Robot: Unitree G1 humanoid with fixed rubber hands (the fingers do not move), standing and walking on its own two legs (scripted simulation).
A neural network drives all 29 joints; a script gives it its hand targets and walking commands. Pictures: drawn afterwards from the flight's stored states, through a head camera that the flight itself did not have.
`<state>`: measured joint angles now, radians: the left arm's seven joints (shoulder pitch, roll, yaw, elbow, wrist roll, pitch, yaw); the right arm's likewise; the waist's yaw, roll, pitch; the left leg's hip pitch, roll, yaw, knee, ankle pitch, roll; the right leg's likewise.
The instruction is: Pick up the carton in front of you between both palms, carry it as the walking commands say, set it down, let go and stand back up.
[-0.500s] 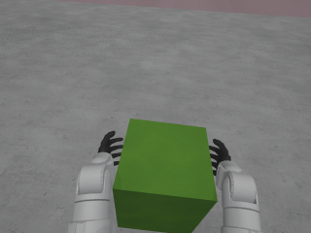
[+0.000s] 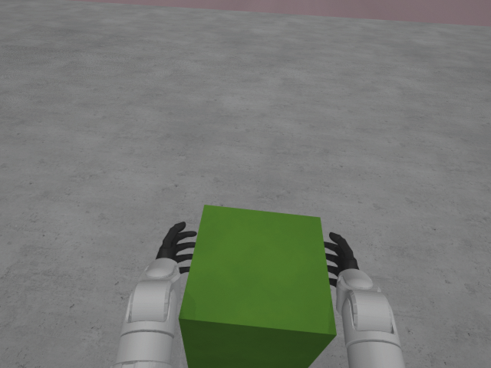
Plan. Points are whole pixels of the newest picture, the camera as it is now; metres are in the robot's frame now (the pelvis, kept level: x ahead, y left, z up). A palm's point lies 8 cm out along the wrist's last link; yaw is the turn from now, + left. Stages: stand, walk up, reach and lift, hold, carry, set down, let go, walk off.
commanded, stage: carry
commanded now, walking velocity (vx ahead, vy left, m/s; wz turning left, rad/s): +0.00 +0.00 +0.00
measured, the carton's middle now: (252, 295) +0.29 +0.00 -0.04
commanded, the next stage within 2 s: hold in 0.08 s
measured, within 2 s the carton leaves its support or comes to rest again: neither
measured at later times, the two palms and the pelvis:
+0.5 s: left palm (175, 262) +0.28 +0.13 +0.06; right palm (357, 271) +0.29 -0.17 +0.05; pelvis +0.00 -0.02 +0.01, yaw +2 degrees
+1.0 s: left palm (187, 263) +0.29 +0.12 +0.06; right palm (365, 274) +0.29 -0.18 +0.04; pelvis -0.01 -0.04 +0.00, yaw +1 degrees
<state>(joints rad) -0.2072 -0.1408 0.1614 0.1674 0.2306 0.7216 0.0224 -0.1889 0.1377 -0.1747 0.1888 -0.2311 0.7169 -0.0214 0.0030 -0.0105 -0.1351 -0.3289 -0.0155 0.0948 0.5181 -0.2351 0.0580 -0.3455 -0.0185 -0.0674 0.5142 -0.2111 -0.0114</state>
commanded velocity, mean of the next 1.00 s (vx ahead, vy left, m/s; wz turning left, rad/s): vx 0.00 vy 0.00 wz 0.00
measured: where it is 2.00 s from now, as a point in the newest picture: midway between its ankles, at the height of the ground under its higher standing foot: outside the picture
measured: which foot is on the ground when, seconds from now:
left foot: down 0.00-1.00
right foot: down 0.00-1.00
